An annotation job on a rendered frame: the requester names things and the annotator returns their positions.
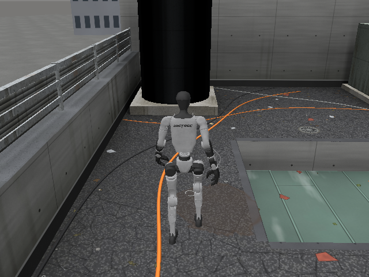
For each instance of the left robot upper arm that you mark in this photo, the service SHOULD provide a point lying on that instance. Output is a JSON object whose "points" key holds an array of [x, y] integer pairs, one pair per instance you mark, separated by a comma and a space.
{"points": [[163, 131]]}

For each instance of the right robot hand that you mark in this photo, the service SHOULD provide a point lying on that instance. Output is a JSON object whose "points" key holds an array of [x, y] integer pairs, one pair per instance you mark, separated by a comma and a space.
{"points": [[216, 173]]}

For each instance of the robot right forearm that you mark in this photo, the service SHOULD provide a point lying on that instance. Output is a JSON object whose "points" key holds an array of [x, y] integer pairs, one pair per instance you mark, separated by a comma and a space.
{"points": [[211, 157]]}

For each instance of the left robot foot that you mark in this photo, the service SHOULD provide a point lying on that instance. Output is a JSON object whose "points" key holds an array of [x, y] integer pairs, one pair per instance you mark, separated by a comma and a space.
{"points": [[172, 239]]}

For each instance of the right robot upper arm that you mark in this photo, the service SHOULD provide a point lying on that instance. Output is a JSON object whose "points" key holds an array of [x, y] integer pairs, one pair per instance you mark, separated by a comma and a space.
{"points": [[201, 121]]}

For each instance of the left robot hand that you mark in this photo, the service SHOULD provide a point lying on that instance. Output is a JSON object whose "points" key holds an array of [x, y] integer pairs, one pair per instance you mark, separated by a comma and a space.
{"points": [[163, 158]]}

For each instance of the robot left forearm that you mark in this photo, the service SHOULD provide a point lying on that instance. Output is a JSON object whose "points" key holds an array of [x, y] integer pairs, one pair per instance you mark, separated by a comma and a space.
{"points": [[159, 150]]}

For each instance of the robot right thigh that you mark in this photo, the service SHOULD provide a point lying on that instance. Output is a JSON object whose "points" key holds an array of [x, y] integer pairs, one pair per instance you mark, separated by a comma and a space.
{"points": [[198, 170]]}

